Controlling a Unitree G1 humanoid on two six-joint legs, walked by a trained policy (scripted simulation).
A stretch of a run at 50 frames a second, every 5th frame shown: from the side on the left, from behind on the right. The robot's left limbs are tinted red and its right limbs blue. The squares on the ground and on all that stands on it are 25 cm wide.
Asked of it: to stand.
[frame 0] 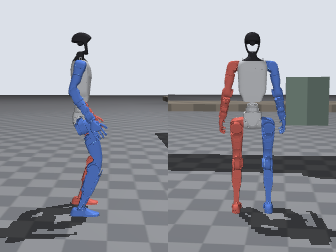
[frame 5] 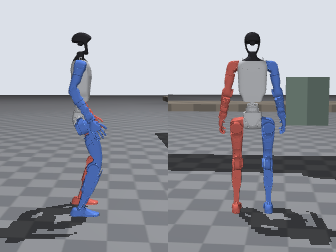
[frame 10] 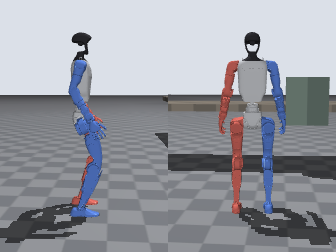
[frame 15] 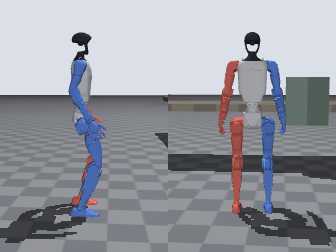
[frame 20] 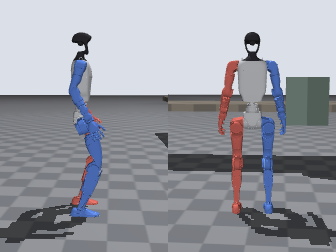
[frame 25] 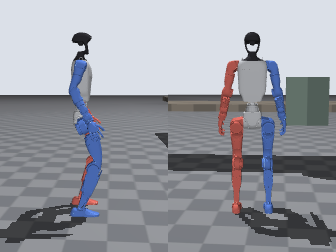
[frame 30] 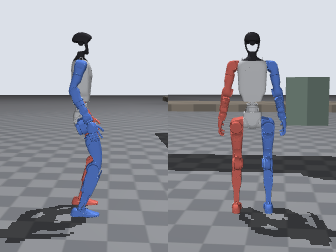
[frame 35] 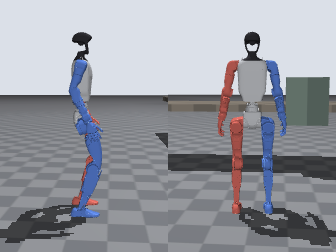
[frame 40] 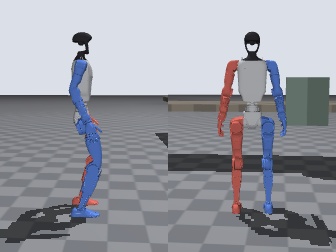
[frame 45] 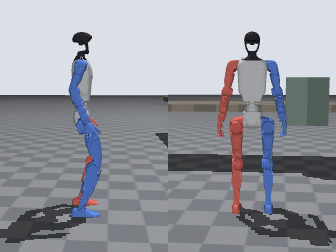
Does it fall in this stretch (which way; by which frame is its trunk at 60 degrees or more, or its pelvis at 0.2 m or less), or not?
no
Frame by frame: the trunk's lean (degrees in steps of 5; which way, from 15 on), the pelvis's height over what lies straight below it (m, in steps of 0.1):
0: 0, 0.8
5: 0, 0.8
10: 0, 0.8
15: 0, 0.8
20: 0, 0.8
25: 0, 0.8
30: 0, 0.8
35: 0, 0.8
40: 0, 0.8
45: 0, 0.8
